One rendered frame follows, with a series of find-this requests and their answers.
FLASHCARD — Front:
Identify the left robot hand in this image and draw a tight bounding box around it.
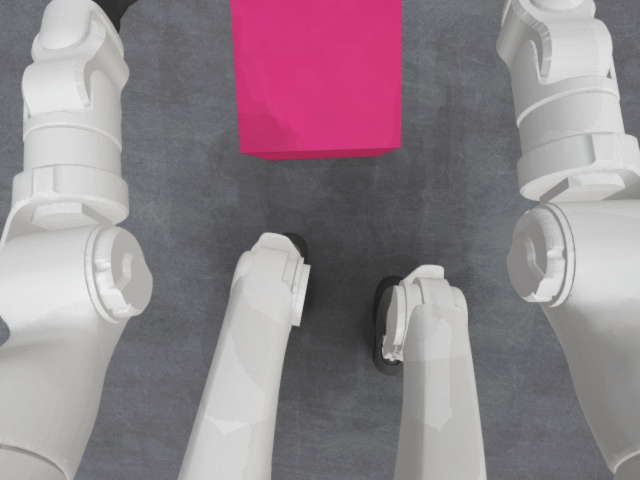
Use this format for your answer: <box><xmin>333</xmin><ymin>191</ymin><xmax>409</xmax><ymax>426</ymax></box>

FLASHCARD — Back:
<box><xmin>92</xmin><ymin>0</ymin><xmax>138</xmax><ymax>34</ymax></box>

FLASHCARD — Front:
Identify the robot right upper arm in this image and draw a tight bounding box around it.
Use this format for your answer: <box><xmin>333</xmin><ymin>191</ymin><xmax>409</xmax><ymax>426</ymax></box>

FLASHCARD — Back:
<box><xmin>506</xmin><ymin>199</ymin><xmax>640</xmax><ymax>480</ymax></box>

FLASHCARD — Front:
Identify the right robot forearm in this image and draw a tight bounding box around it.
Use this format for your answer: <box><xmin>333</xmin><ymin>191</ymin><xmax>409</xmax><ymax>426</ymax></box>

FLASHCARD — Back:
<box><xmin>496</xmin><ymin>0</ymin><xmax>640</xmax><ymax>204</ymax></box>

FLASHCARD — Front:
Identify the robot left foot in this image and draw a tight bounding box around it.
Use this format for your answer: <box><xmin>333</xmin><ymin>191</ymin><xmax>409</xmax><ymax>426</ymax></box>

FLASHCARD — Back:
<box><xmin>282</xmin><ymin>233</ymin><xmax>307</xmax><ymax>264</ymax></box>

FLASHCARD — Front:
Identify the left robot forearm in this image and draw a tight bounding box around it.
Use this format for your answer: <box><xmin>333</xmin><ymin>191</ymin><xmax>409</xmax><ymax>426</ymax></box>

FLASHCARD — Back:
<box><xmin>0</xmin><ymin>0</ymin><xmax>129</xmax><ymax>323</ymax></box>

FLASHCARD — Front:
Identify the carton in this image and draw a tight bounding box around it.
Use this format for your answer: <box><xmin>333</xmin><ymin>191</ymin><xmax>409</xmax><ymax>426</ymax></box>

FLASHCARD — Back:
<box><xmin>230</xmin><ymin>0</ymin><xmax>401</xmax><ymax>161</ymax></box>

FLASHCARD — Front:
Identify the robot left upper arm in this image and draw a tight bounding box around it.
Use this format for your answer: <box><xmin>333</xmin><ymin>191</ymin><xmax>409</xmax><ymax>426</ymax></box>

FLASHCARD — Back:
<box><xmin>0</xmin><ymin>223</ymin><xmax>153</xmax><ymax>480</ymax></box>

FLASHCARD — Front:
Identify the left robot thigh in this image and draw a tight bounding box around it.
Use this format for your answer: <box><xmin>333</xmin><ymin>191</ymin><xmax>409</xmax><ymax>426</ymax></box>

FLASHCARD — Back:
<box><xmin>177</xmin><ymin>246</ymin><xmax>311</xmax><ymax>480</ymax></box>

